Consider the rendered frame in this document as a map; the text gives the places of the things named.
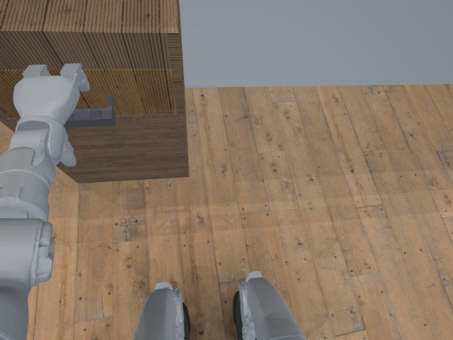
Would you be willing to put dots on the handle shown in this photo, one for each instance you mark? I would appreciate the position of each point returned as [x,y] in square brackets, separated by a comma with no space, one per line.
[92,117]

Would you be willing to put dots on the cabinet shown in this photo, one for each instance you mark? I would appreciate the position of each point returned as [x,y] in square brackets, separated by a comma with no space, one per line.
[106,34]

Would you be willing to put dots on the drawer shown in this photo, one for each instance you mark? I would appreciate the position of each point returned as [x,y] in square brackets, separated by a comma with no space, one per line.
[136,91]

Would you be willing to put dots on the robot left thigh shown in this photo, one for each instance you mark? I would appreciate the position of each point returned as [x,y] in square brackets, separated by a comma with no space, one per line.
[162,312]

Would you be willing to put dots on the robot left hand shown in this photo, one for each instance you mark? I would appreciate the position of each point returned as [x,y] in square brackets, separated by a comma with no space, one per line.
[55,97]

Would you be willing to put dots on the left robot forearm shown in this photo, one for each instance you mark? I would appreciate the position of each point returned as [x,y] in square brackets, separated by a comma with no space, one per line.
[27,168]

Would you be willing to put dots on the left robot upper arm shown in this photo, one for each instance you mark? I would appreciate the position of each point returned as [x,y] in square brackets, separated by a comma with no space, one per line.
[26,258]

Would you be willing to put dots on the left robot shin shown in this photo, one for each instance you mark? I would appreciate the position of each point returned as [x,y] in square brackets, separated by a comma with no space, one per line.
[180,333]

